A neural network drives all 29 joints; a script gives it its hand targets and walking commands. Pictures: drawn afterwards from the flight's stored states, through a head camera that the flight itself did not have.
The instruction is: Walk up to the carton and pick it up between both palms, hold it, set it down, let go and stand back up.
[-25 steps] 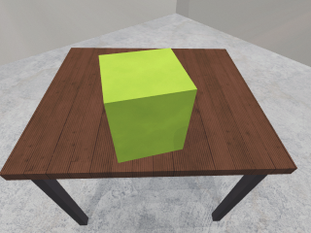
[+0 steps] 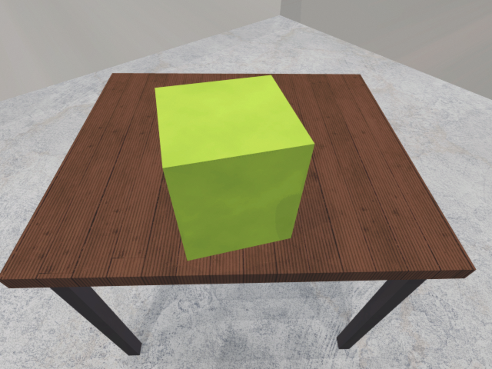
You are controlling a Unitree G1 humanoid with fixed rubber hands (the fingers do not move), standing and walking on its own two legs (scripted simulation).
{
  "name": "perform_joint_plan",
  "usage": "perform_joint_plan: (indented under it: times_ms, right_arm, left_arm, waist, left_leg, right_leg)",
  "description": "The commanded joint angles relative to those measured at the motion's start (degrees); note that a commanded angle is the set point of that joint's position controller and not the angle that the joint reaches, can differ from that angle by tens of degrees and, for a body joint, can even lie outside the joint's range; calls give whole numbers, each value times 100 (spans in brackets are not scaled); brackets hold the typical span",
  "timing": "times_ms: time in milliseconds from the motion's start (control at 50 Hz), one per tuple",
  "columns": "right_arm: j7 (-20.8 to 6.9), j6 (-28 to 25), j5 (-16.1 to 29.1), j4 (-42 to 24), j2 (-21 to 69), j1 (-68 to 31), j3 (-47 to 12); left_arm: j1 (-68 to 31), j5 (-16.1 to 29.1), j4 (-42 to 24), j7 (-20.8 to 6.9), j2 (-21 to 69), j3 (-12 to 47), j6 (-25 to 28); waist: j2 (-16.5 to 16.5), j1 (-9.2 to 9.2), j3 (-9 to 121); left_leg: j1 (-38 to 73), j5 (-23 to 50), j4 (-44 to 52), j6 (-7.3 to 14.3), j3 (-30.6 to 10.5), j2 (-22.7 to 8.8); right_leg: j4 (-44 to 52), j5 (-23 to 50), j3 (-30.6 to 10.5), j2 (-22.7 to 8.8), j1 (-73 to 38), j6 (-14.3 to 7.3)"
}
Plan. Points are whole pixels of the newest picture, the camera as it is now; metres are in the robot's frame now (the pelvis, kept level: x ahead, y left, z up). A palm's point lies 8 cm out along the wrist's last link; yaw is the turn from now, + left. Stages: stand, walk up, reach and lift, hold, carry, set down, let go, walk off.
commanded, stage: stand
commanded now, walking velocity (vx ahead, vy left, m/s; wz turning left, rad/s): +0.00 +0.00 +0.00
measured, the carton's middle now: (228, 169) +0.45 +0.03 +0.08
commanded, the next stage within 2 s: none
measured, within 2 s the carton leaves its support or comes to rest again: neither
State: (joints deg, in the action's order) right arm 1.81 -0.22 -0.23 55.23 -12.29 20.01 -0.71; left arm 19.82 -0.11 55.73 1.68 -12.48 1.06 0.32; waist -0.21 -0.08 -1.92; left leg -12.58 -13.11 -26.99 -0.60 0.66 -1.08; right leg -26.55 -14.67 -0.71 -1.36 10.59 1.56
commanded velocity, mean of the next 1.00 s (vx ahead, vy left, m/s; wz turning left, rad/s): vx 0.00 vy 0.00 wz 0.00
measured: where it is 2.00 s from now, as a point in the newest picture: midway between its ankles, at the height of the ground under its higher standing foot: outside the picture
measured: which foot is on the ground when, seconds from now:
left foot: down 0.00-1.00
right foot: down 0.00-1.00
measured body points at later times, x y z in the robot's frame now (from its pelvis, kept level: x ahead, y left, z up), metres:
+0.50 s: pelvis +0.01 +0.00 +0.00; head +0.02 +0.00 +0.45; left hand +0.01 +0.24 -0.15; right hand +0.01 -0.25 -0.15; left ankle +0.02 +0.12 -0.74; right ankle +0.00 -0.14 -0.74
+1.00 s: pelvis +0.01 +0.00 +0.00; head +0.02 +0.00 +0.45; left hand +0.01 +0.24 -0.15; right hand +0.00 -0.24 -0.15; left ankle +0.02 +0.12 -0.74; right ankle +0.00 -0.14 -0.74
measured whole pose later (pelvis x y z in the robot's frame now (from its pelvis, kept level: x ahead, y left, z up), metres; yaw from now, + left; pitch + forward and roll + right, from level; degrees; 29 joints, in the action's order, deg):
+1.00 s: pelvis +0.01 +0.00 +0.00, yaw +0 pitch -1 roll +0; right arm 2.4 -0.3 -0.1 58.7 -10.9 19.0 -0.5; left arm 18.8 0.0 58.9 2.1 -11.0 1.1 0.3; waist -0.1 -0.3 -2.1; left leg -11.9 -12.9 -25.7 -0.5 0.6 -0.9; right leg -25.2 -14.5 -0.6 -1.6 9.8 1.7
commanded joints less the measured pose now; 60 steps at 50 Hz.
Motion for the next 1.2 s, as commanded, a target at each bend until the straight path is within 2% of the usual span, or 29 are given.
perform_joint_plan:
  times_ms: [0, 180, 300, 360, 420, 440, 460, 480, 520, 560, 580, 600, 640, 680, 700, 720, 800, 820, 860, 920, 960, 980, 1020, 1060, 1120, 1160, 1180]
  right_arm:
    - [44, -78, 7, -179, -694, 399, 170]
    - [64, -83, 0, -93, -701, 393, 172]
    - [61, -72, 22, -30, -698, 349, 168]
    - [72, -58, 10, 2, -681, 341, 171]
    - [77, -74, 6, 12, -648, 301, 150]
    - [72, -73, 17, 9, -639, 331, 170]
    - [76, -74, 32, 49, -659, 332, 158]
    - [76, -71, 32, 47, -613, 305, 159]
    - [79, -76, 13, 59, -642, 306, 159]
    - [82, -79, 21, 90, -621, 353, 171]
    - [80, -75, 11, 110, -604, 320, 158]
    - [83, -74, 10, 117, -582, 338, 155]
    - [86, -75, 2, 120, -608, 315, 144]
    - [94, -88, 18, 112, -590, 291, 160]
    - [94, -77, 14, 124, -612, 281, 176]
    - [94, -75, 11, 145, -597, 324, 176]
    - [95, -70, 14, 182, -515, 324, 142]
    - [95, -73, 15, 189, -523, 359, 151]
    - [98, -60, 31, 199, -575, 303, 175]
    - [90, -59, 12, 182, -571, 317, 168]
    - [88, -65, 17, 210, -560, 376, 179]
    - [96, -63, 8, 235, -588, 334, 174]
    - [98, -80, 9, 228, -499, 282, 146]
    - [96, -85, 8, 220, -545, 343, 164]
    - [102, -101, 29, 211, -530, 302, 148]
    - [102, -86, 12, 227, -485, 300, 143]
    - [99, -75, 26, 233, -482, 312, 152]
  left_arm:
    - [403, -4, -167, 42, -679, -138, 74]
    - [349, -6, -120, 61, -692, -155, 85]
    - [355, 24, -48, 70, -659, -152, 56]
    - [338, 14, -40, 64, -668, -163, 61]
    - [337, 20, -15, 64, -623, -147, 71]
    - [289, 22, -22, 70, -688, -160, 71]
    - [333, 16, 12, 75, -609, -152, 72]
    - [361, 12, 11, 77, -630, -161, 78]
    - [357, 32, -2, 67, -630, -174, 78]
    - [274, 15, 37, 79, -689, -194, 68]
    - [279, 9, 42, 81, -613, -169, 67]
    - [302, -4, 54, 86, -597, -140, 66]
    - [333, -5, 71, 85, -595, -146, 75]
    - [333, -5, 95, 88, -599, -153, 78]
    - [316, 1, 101, 79, -561, -136, 70]
    - [352, 2, 107, 81, -590, -159, 73]
    - [283, 7, 136, 81, -568, -149, 71]
    - [248, 18, 148, 84, -565, -155, 69]
    - [347, 15, 153, 79, -491, -119, 53]
    - [405, 22, 184, 82, -570, -138, 51]
    - [354, 4, 166, 84, -592, -157, 45]
    - [361, -10, 168, 83, -552, -160, 49]
    - [384, 5, 207, 81, -500, -129, 77]
    - [347, 23, 204, 86, -564, -144, 92]
    - [366, 19, 193, 94, -522, -137, 86]
    - [317, 18, 220, 86, -499, -115, 82]
    - [375, 18, 227, 87, -464, -106, 78]
  waist:
    - [-1, 17, -296]
    - [82, -42, -175]
    - [-108, -18, -282]
    - [41, -24, -409]
    - [-89, -2, -292]
    - [-79, -27, -326]
    - [100, -24, -287]
    - [-13, -16, -228]
    - [99, 9, -140]
    - [15, -55, -233]
    - [148, -10, -260]
    - [0, -37, -236]
    - [93, -4, -254]
    - [25, 14, -120]
    - [82, -12, -277]
    - [-26, -2, -229]
    - [-76, -12, -251]
    - [-49, -50, -293]
    - [215, -6, -463]
    - [25, -7, -423]
    - [77, -20, -326]
    - [166, 9, -331]
    - [-4, 23, -252]
    - [-49, -32, -135]
    - [78, 27, -48]
    - [-58, -8, -194]
    - [12, -6, -209]
  left_leg:
    - [43, 350, 597, 150, -576, -445]
    - [153, 638, 550, 153, -565, -446]
    - [112, 548, 575, 147, -579, -455]
    - [-11, 436, 595, 118, -533, -411]
    - [193, 623, 559, 146, -563, -465]
    - [127, 668, 563, 118, -547, -452]
    - [79, 571, 596, 121, -533, -441]
    - [153, 557, 572, 118, -519, -441]
    - [205, 616, 576, 133, -549, -442]
    - [108, 479, 617, 107, -519, -429]
    - [83, 554, 611, 120, -542, -440]
    - [117, 582, 608, 135, -557, -464]
    - [139, 687, 621, 143, -583, -463]
    - [187, 747, 633, 140, -587, -463]
    - [88, 663, 624, 122, -566, -441]
    - [146, 563, 626, 144, -599, -454]
    - [172, 556, 610, 122, -537, -420]
    - [132, 520, 656, 92, -554, -432]
    - [-16, 358, 703, 107, -573, -408]
    - [-7, 157, 741, 109, -602, -443]
    - [-66, -2, 789, 93, -582, -418]
    - [-52, 46, 765, 114, -593, -443]
    - [101, 568, 629, 104, -523, -447]
    - [217, 488, 615, 102, -552, -435]
    - [186, 618, 620, 131, -597, -468]
    - [197, 686, 600, 123, -544, -438]
    - [138, 619, 586, 117, -527, -429]
  right_leg:
    - [564, 310, -406, -363, 349, -159]
    - [555, 526, -415, -407, 231, -178]
    - [593, 449, -432, -392, 278, -165]
    - [658, 392, -429, -415, 281, -178]
    - [621, 504, -420, -413, 304, -168]
    - [604, 558, -414, -397, 282, -165]
    - [616, 527, -429, -405, 218, -163]
    - [653, 480, -454, -420, 208, -167]
    - [653, 486, -421, -413, 223, -179]
    - [638, 389, -397, -394, 217, -162]
    - [638, 478, -389, -412, 179, -159]
    - [606, 512, -393, -412, 162, -154]
    - [599, 543, -414, -404, 186, -171]
    - [586, 601, -384, -410, 97, -163]
    - [633, 524, -406, -410, 203, -162]
    - [645, 461, -418, -415, 165, -154]
    - [666, 468, -402, -413, 238, -148]
    - [670, 440, -386, -385, 242, -150]
    - [665, 405, -376, -391, 284, -134]
    - [703, 156, -373, -377, 344, -130]
    - [652, 126, -332, -345, 294, -137]
    - [658, 143, -357, -381, 214, -124]
    - [644, 592, -377, -425, 199, -135]
    - [683, 372, -380, -399, 235, -151]
    - [598, 566, -357, -410, 64, -154]
    - [631, 597, -365, -428, 202, -165]
    - [656, 530, -366, -439, 206, -171]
